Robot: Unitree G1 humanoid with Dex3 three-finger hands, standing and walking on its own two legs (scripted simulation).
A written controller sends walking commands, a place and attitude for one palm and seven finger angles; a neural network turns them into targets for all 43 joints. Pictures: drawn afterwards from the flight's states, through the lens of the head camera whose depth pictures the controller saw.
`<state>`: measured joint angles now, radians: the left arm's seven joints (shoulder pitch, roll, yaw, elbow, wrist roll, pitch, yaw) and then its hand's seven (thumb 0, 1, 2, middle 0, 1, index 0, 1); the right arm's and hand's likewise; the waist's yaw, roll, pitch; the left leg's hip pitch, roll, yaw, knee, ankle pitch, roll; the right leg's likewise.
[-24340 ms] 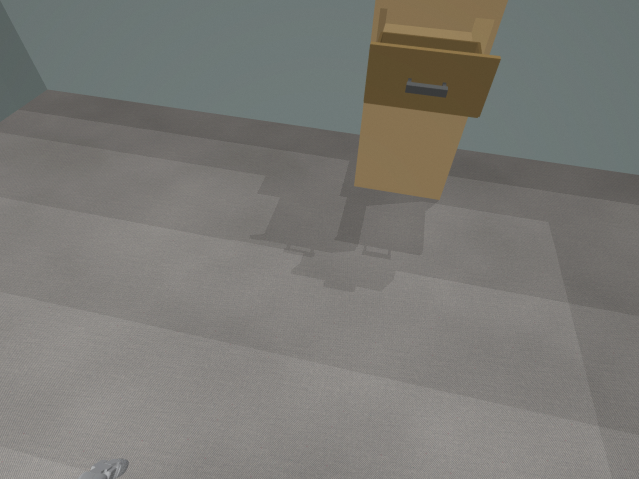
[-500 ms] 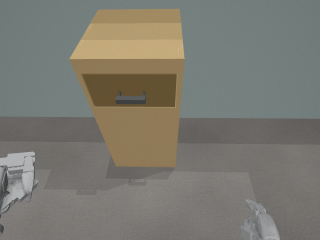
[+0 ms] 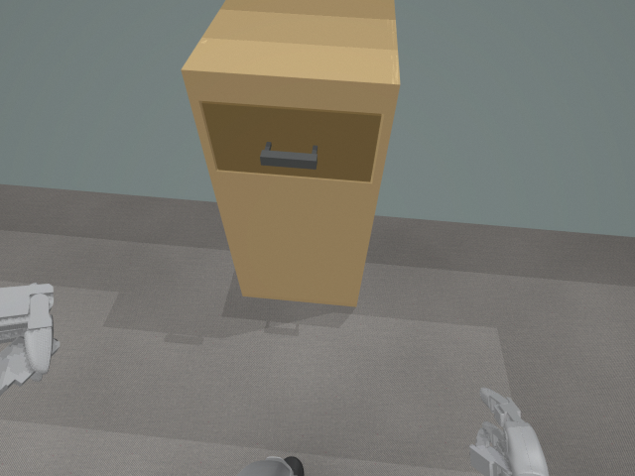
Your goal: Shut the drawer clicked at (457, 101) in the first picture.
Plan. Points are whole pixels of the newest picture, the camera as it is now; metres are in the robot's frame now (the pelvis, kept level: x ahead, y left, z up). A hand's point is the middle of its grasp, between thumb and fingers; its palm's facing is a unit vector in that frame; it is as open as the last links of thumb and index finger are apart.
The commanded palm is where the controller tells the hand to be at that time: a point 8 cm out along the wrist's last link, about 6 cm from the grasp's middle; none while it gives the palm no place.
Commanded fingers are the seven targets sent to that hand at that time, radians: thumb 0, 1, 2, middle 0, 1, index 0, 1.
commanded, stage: step back with the hand held close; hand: left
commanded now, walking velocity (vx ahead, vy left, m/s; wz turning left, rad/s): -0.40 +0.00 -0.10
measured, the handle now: (290, 153) +0.73 +0.09 -0.06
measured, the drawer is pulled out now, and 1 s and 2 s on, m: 0.00 0.00 0.00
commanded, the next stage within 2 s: stop stepping back and stand still in 0.40 s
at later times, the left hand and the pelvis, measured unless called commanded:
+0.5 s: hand (29, 446) +0.12 +0.21 +0.18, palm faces +0.21 -0.85 -0.48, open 3.3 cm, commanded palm +0.06 +0.26 +0.19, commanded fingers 0.00 0.90 0.90 -1.40 -1.60 -1.40 -1.60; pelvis -0.10 +0.00 +0.00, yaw -6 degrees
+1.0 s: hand out of the picture +0.09 +0.23 +0.18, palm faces +0.23 -0.85 -0.47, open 3.3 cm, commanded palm +0.03 +0.29 +0.19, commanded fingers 0.00 0.90 0.90 -1.40 -1.60 -1.40 -1.60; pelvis -0.12 +0.02 +0.00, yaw -4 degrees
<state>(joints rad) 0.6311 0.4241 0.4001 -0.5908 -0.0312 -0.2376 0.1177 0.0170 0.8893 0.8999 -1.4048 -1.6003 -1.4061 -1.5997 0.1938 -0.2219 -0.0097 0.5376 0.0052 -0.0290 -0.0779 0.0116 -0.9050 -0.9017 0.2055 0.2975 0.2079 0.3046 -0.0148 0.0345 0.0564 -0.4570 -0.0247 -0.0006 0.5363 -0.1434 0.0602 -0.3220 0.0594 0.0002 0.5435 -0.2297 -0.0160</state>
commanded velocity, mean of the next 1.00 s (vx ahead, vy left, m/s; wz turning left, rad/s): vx -0.15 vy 0.00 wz -0.04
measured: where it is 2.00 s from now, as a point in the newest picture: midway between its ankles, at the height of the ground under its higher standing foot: outside the picture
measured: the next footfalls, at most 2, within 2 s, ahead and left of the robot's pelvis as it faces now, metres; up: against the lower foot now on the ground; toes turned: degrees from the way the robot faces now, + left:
right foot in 0.48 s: -0.13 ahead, -0.08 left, +0.00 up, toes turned -3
left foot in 1.08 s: +0.02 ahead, +0.11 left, +0.00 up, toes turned -4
